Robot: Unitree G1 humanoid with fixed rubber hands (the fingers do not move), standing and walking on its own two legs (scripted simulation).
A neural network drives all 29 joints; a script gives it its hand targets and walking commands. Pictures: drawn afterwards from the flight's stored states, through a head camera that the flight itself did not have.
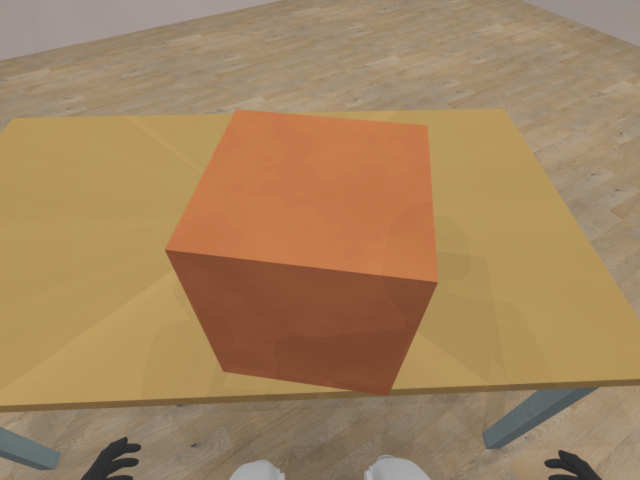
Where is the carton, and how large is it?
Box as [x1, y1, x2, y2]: [165, 109, 437, 395]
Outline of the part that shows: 236,109 165,248 165,251 223,371 388,395 437,283 427,125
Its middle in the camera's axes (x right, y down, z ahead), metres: +0.00 +0.02 +0.54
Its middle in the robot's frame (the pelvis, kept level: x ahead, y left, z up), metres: +0.39 +0.03 +0.04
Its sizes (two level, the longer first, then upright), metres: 0.249 0.240 0.296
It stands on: a table, 0.61 m high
